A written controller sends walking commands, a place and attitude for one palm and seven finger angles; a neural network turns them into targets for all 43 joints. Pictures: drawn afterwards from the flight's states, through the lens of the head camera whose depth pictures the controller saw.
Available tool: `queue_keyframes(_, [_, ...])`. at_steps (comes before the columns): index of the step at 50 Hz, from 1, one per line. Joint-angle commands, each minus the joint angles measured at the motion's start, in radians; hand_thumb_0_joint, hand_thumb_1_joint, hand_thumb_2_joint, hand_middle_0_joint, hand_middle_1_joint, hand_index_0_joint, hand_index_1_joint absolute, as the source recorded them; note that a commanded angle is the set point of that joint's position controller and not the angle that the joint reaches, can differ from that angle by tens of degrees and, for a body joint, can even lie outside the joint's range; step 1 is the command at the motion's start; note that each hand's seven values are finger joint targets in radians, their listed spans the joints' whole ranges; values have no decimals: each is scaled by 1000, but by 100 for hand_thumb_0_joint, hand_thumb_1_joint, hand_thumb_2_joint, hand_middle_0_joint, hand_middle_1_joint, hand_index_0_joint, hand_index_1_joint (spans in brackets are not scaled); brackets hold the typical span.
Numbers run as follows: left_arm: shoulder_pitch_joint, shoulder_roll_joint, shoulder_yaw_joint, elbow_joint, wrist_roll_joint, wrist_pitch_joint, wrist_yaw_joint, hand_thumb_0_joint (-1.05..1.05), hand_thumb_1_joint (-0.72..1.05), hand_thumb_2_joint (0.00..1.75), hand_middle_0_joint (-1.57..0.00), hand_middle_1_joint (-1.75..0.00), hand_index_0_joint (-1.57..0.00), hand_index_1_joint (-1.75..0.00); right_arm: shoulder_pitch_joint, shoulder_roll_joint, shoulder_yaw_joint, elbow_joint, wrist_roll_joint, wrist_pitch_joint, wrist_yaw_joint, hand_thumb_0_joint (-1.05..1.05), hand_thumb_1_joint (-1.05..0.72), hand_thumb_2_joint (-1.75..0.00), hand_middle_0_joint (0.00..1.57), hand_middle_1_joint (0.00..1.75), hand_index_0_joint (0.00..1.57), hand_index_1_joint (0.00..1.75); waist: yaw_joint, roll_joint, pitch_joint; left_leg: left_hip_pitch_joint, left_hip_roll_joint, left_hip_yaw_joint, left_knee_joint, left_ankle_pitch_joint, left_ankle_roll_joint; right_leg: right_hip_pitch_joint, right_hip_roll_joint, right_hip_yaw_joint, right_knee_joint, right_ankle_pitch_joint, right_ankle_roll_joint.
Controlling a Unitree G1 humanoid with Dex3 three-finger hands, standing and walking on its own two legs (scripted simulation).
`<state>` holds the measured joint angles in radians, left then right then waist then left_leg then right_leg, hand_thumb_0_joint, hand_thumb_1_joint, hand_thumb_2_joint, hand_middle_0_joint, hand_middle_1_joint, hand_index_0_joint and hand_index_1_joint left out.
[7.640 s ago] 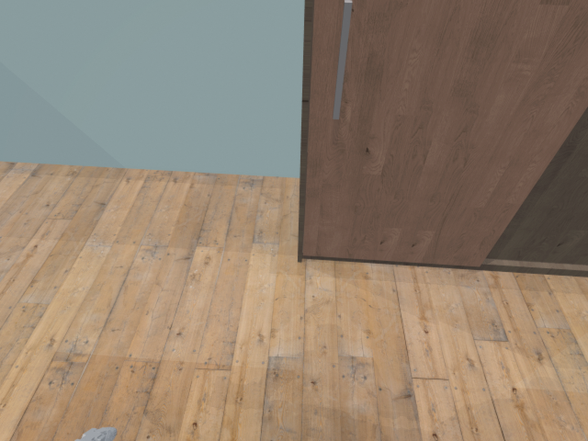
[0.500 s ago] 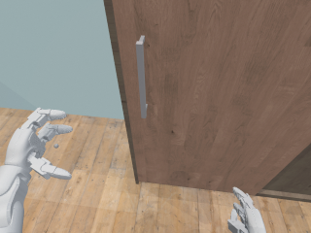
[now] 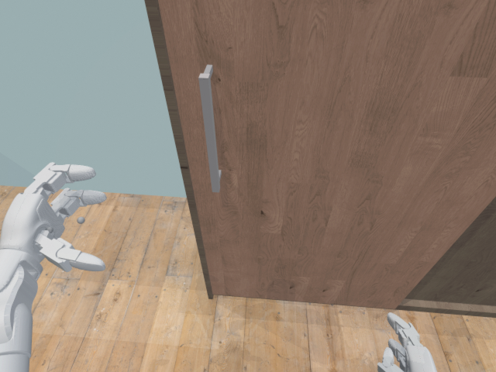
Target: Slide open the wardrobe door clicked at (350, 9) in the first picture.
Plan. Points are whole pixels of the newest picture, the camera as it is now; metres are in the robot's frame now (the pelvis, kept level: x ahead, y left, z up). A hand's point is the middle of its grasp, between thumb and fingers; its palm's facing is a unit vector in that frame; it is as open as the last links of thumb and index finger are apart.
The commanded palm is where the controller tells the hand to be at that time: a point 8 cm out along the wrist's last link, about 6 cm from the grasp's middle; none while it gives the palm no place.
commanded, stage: raise the hand with hooked fingers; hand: left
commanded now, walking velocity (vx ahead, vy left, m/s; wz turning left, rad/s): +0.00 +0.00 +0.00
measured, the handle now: (212, 136) +0.52 +0.13 +0.11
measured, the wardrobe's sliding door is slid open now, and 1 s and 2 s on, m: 0.00 0.00 0.00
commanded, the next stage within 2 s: move the hooked fingers beside the handle in 0.16 s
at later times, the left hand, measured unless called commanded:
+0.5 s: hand (91, 210) +0.29 +0.26 +0.14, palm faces +0.09 -0.99 -0.04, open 14.0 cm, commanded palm +0.27 +0.31 +0.14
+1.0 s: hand (125, 182) +0.36 +0.24 +0.13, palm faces +0.06 -1.00 -0.02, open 13.9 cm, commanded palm +0.34 +0.29 +0.13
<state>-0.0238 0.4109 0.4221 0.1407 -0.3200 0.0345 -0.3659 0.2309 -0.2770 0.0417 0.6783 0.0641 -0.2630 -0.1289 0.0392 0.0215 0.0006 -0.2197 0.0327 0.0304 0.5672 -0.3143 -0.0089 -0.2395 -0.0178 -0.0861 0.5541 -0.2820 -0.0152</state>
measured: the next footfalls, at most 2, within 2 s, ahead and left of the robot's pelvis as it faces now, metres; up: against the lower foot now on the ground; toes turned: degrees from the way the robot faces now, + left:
none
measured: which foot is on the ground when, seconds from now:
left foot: down 0.00-1.00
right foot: down 0.00-1.00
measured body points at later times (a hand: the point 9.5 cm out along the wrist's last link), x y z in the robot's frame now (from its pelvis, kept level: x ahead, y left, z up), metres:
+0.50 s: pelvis -0.01 +0.00 +0.00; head -0.01 +0.00 +0.45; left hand +0.28 +0.32 +0.14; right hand +0.17 -0.24 -0.07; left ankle -0.01 +0.12 -0.73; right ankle +0.01 -0.11 -0.73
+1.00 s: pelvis +0.00 +0.01 +0.00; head +0.01 +0.01 +0.45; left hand +0.35 +0.29 +0.14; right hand +0.15 -0.25 -0.09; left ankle -0.01 +0.12 -0.73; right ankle +0.01 -0.11 -0.73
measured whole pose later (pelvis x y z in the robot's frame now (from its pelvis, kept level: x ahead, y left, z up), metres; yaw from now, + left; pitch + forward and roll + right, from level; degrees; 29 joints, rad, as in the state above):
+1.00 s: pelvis +0.00 +0.01 +0.00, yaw +0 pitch +1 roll +0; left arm -0.31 0.38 0.32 0.38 -0.24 0.03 -0.27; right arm 0.25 -0.26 0.03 0.70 0.06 -0.21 -0.12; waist 0.00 0.02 -0.02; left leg -0.27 0.02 0.04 0.57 -0.32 0.00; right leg -0.29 -0.02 -0.07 0.55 -0.28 0.00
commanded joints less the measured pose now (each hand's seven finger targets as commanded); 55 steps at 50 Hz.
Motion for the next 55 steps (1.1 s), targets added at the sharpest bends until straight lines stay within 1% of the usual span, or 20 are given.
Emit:
queue_keyframes(1, [-264, 260, 90, -204, -18, -58, 3, 0, -50, 30, -30, -120, -30, -120, -123, -122, -43, -158, 5, -63, -18, 0, -90, -90, 20, 30, 20, 30, 2, 60, -149, 4, -33, -25, -91, 188, 21, 64, 14, 47, -86, 175, 8])
queue_keyframes(4, [-272, 276, 103, -211, -23, -54, -2, 0, -50, 30, -30, -120, -30, -120, -129, -122, -43, -157, 4, -65, -19, 0, -90, -90, 20, 30, 20, 30, 4, 23, -171, 1, -32, -25, -85, 191, 24, 77, 8, 57, -87, 180, 11])
queue_keyframes(13, [-277, 271, 96, -196, -25, -52, -3, 0, -50, 30, -30, -120, -30, -120, -133, -125, -39, -158, 5, -64, -18, 0, -90, -90, 20, 30, 20, 30, 4, 34, -153, 0, -32, -30, -87, 168, 22, 64, 12, 57, -92, 143, 7])
queue_keyframes(15, [-347, 237, 53, -191, -21, -50, -3, 0, -50, 30, -30, -120, -30, -120, -134, -119, -36, -155, 8, -64, -21, 0, -90, -90, 20, 30, 20, 30, -13, 32, -146, 2, -32, -30, -91, 158, 22, 43, 12, 54, -95, 136, 11])
queue_keyframes(20, [-453, 213, 2, -137, 0, -62, 17, 0, -50, 30, -30, -120, -30, -120, -127, -120, -36, -139, 10, -64, -28, 0, -90, -90, 20, 30, 20, 30, -27, 36, -128, 1, -32, -39, -99, 105, 20, 10, 13, 51, -106, 67, 8])
queue_keyframes(23, [-487, 257, 27, -90, 19, -60, 33, 0, -50, 30, -30, -120, -30, -120, -122, -130, -37, -126, 5, -57, -30, 0, -90, -90, 20, 30, 20, 30, -22, 32, -156, -5, -32, -38, -94, 109, 21, 23, 8, 58, -104, 63, 3])
queue_keyframes(28, [-506, 270, 47, -56, 27, -66, 41, 0, -50, 30, -30, -120, -30, -120, -115, -126, -41, -134, 1, -49, -21, 0, -90, -90, 20, 30, 20, 30, -6, 37, -226, 4, -30, -38, -91, 184, 18, 71, 9, 50, -77, 159, -3])
queue_keyframes(29, [-492, 247, 31, -63, 29, -63, 40, 0, -50, 30, -30, -120, -30, -120, -116, -119, -40, -143, 2, -48, -18, 0, -90, -90, 20, 30, 20, 30, -3, 53, -238, 7, -32, -36, -91, 204, 19, 74, 7, 49, -70, 189, -2])
queue_keyframes(31, [-500, 228, 19, -38, 26, -58, 43, 0, -50, 30, -30, -120, -30, -120, -107, -120, -42, -142, 4, -42, -14, 0, -90, -90, 20, 30, 20, 30, -8, 46, -219, -2, -30, -35, -93, 209, 15, 65, 11, 43, -68, 202, -2])
queue_keyframes(32, [-490, 247, 42, -34, 29, -57, 47, 0, -50, 30, -30, -120, -30, -120, -99, -122, -47, -141, 4, -38, -12, 0, -90, -90, 20, 30, 20, 30, -6, 44, -227, 1, -29, -33, -90, 222, 15, 67, 13, 40, -64, 216, -3])
queue_keyframes(33, [-480, 230, 22, -31, 29, -55, 49, 0, -50, 30, -30, -120, -30, -120, -98, -125, -45, -143, 2, -36, -9, 0, -90, -90, 20, 30, 20, 30, -6, 13, -218, -6, -27, -32, -85, 232, 17, 67, 14, 40, -62, 225, -3])
queue_keyframes(37, [-540, 238, 28, -14, 39, -46, 64, 0, -50, 30, -30, -120, -30, -120, -82, -127, -52, -138, 4, -23, -8, 0, -90, -90, 20, 30, 20, 30, -21, 11, -216, -12, -27, -31, -86, 226, 16, 47, 15, 40, -61, 225, 0])
queue_keyframes(39, [-551, 215, 2, -52, 47, -56, 71, 0, -50, 30, -30, -120, -30, -120, -81, -123, -56, -144, 4, -21, -6, 0, -90, -90, 20, 30, 20, 30, -20, 31, -254, 11, -25, -30, -81, 256, 16, 56, 16, 42, -55, 249, -1])
queue_keyframes(40, [-574, 185, -25, -55, 46, -59, 73, 0, -50, 30, -30, -120, -30, -120, -80, -120, -55, -140, 4, -20, -6, 0, -90, -90, 20, 30, 20, 30, -31, 35, -250, 19, -25, -28, -79, 259, 15, 45, 17, 41, -55, 254, 0])
queue_keyframes(42, [-585, 199, -16, -40, 49, -63, 80, 0, -50, 30, -30, -120, -30, -120, -69, -124, -56, -133, 3, -14, -6, 0, -90, -90, 20, 30, 20, 30, -29, 46, -245, 16, -26, -31, -78, 264, 13, 43, 19, 40, -53, 257, -2])
queue_keyframes(43, [-598, 223, 2, -15, 53, -65, 87, 0, -50, 30, -30, -120, -30, -120, -64, -130, -58, -121, 2, -10, -7, 0, -90, -90, 20, 30, 20, 30, -35, 10, -232, 4, -22, -30, -73, 251, 15, 38, 18, 42, -57, 248, -1])
queue_keyframes(45, [-643, 194, -29, 1, 59, -65, 91, 0, -50, 30, -30, -120, -30, -120, -63, -124, -55, -121, 3, -6, -6, 0, -90, -90, 20, 30, 20, 30, -43, 26, -229, 0, -25, -32, -80, 237, 14, 28, 17, 41, -58, 235, -1])
queue_keyframes(48, [-673, 192, -42, 5, 71, -71, 100, 0, -50, 30, -30, -120, -30, -120, -55, -125, -59, -117, 1, 2, -6, 0, -90, -90, 20, 30, 20, 30, -43, 39, -268, 19, -24, -29, -70, 264, 15, 37, 18, 43, -53, 256, -3])
queue_keyframes(51, [-726, 188, -52, 66, 78, -67, 112, 0, -50, 30, -30, -120, -30, -120, -46, -126, -58, -107, 1, 11, -5, 0, -90, -90, 20, 30, 20, 30, -52, 30, -249, 2, -25, -35, -73, 238, 13, 14, 18, 41, -55, 236, -3])
queue_keyframes(55, [-728, 178, -58, 105, 88, -74, 125, 0, -50, 30, -30, -120, -30, -120, -37, -123, -60, -109, 0, 22, 2, 0, -90, -90, 20, 30, 20, 30, -44, 25, -283, 4, -23, -33, -65, 289, 12, 37, 17, 39, -39, 287, -5])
